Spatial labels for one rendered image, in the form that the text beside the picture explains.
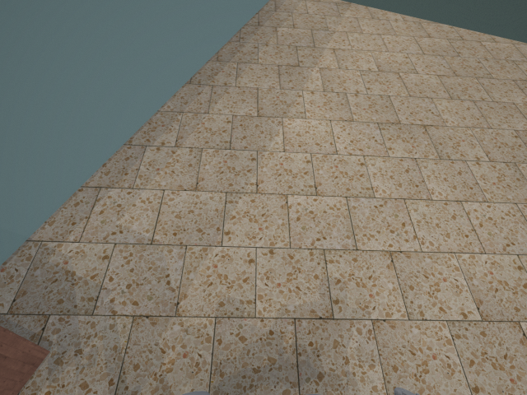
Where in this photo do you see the cupboard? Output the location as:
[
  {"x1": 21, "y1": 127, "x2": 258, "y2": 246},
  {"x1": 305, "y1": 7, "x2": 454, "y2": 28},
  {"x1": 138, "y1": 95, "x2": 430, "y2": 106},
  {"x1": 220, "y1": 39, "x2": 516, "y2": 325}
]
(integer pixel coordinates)
[{"x1": 0, "y1": 326, "x2": 50, "y2": 395}]

